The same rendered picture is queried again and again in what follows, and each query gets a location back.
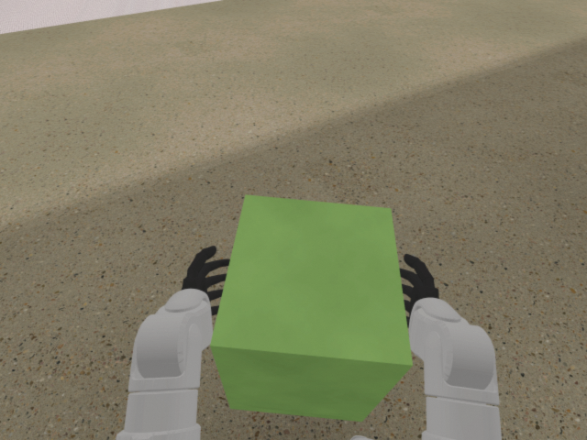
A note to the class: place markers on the right robot hand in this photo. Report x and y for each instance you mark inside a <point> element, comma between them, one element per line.
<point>423,282</point>

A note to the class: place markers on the robot left forearm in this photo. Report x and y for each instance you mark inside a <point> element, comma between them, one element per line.
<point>166,362</point>

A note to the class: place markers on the robot right forearm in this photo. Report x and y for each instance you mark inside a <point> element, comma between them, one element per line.
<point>459,370</point>

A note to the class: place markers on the left robot hand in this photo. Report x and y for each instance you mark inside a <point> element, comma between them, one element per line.
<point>199,269</point>

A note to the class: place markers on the carton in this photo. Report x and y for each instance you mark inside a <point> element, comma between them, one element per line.
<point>311,320</point>

